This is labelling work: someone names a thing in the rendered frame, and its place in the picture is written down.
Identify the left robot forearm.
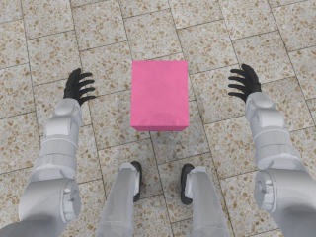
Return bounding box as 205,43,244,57
18,98,83,221

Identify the robot left hand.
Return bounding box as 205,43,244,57
63,68,96,107

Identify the carton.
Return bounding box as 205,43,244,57
130,60,190,131

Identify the right robot forearm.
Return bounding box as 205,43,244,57
245,92,316,187

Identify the robot right upper arm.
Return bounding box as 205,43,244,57
254,168,316,237

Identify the robot left upper arm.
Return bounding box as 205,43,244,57
0,177,82,237

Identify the right robot foot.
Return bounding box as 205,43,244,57
181,163,195,205

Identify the robot foot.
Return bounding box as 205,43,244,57
130,161,142,202
181,163,195,205

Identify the left robot foot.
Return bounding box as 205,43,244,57
130,161,142,202

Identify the robot right hand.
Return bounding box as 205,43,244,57
228,63,262,104

